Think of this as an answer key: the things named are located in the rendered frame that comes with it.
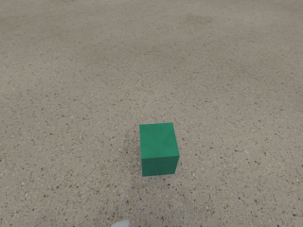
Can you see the carton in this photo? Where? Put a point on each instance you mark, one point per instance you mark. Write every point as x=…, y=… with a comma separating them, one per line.
x=159, y=149

